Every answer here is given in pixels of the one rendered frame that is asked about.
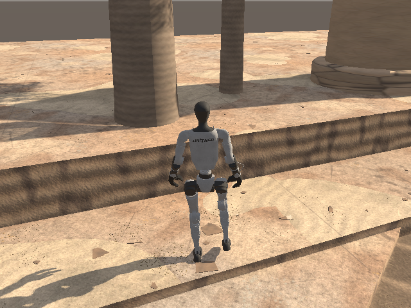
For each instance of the right robot hand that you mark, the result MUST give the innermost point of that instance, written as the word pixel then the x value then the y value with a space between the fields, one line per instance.
pixel 232 178

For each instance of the left robot hand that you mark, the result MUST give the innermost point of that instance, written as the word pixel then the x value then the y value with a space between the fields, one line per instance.
pixel 171 180

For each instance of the humanoid robot head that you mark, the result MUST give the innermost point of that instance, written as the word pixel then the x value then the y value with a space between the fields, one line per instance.
pixel 202 111

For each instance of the robot left thigh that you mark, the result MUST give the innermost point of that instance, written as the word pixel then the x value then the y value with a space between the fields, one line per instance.
pixel 190 189

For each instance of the robot left forearm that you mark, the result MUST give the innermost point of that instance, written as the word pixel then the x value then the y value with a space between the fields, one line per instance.
pixel 174 169

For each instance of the robot right forearm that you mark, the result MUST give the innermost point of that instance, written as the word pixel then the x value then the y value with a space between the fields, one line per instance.
pixel 234 168

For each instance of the right robot upper arm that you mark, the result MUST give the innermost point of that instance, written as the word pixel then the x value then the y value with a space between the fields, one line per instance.
pixel 227 146

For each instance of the left robot upper arm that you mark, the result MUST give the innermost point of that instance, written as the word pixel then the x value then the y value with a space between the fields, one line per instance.
pixel 180 147

